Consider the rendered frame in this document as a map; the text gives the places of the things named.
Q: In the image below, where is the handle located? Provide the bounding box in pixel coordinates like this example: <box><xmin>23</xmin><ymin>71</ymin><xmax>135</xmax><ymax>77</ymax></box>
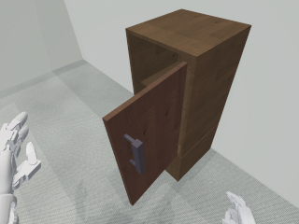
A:
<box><xmin>123</xmin><ymin>133</ymin><xmax>146</xmax><ymax>175</ymax></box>

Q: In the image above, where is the robot right hand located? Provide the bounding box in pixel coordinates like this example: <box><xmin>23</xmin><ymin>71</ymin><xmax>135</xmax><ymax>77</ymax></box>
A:
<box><xmin>221</xmin><ymin>191</ymin><xmax>257</xmax><ymax>224</ymax></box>

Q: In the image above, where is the robot left hand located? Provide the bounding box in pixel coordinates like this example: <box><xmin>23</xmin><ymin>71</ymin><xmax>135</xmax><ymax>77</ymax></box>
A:
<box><xmin>0</xmin><ymin>111</ymin><xmax>41</xmax><ymax>195</ymax></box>

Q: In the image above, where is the cupboard door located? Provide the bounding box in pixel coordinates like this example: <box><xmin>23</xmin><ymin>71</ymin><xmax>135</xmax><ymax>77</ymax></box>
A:
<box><xmin>102</xmin><ymin>62</ymin><xmax>188</xmax><ymax>205</ymax></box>

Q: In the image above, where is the left robot forearm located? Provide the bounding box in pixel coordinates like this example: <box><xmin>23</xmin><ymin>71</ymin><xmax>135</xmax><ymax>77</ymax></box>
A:
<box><xmin>0</xmin><ymin>193</ymin><xmax>20</xmax><ymax>224</ymax></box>

